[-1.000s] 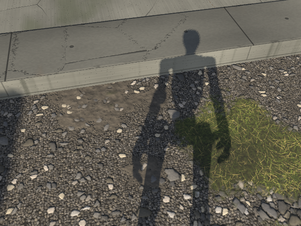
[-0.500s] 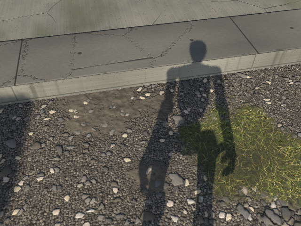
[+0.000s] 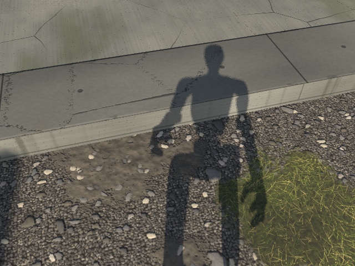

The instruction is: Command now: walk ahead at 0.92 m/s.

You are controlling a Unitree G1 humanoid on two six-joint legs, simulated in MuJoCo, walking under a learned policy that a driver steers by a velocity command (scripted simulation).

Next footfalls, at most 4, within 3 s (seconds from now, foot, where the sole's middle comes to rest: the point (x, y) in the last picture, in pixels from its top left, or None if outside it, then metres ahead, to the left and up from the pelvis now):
0.20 right None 0.37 -0.10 -0.78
0.68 left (165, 197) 0.83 0.04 -0.78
1.02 right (204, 141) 1.14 -0.16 -0.78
1.46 left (157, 72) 1.53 0.06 -0.64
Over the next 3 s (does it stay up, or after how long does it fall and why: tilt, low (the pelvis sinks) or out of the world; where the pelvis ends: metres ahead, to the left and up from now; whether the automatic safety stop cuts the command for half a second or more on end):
stays up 2.89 -0.03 0.13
